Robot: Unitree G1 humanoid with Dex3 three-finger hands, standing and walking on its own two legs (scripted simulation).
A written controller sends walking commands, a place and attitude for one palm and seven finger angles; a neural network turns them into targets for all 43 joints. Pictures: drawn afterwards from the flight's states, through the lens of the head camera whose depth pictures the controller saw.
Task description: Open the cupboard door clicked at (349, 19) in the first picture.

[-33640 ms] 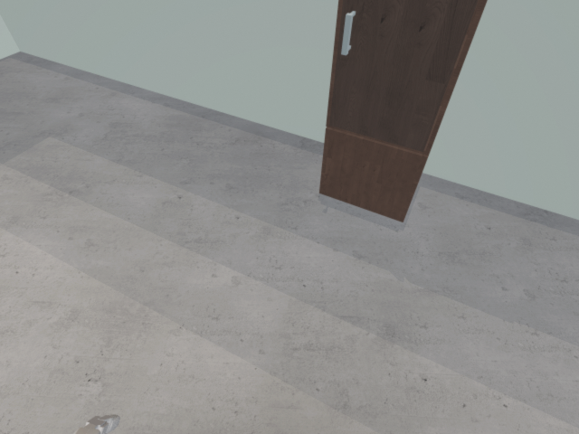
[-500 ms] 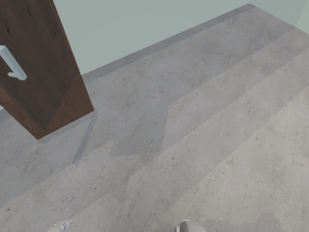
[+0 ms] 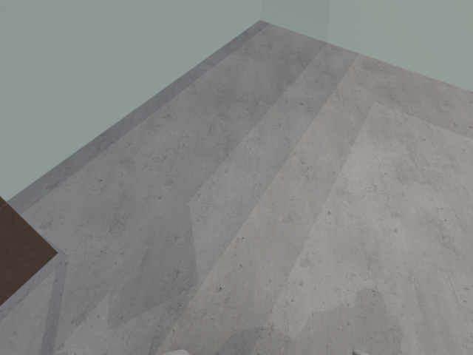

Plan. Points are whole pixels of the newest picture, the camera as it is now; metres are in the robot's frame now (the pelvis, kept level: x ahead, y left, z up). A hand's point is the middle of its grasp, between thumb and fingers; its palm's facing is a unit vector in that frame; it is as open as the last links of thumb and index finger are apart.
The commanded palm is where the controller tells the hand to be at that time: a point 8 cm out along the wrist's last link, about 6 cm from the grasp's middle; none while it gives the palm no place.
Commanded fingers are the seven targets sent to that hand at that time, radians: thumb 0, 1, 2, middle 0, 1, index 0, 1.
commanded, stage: walk to a spot facing it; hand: left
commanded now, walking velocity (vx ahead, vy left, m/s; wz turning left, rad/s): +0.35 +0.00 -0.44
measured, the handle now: out of the picture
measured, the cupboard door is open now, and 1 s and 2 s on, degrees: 43 43 43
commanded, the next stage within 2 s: turn to face it in 1.12 s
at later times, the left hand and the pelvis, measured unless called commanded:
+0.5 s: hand (203, 249) +0.35 +0.09 -0.15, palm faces -0.21 -0.95 -0.20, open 7.4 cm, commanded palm none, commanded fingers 0.00 0.90 0.90 -0.20 -0.30 -0.20 -0.30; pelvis +0.21 -0.07 +0.01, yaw -11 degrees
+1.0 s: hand (211, 195) +0.51 +0.08 -0.16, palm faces -0.20 -0.97 -0.16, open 7.4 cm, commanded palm none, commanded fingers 0.00 0.90 0.90 -0.20 -0.30 -0.20 -0.30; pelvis +0.46 -0.09 +0.01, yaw -16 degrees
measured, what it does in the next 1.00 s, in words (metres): walks ahead, turning right: right foot, then left foot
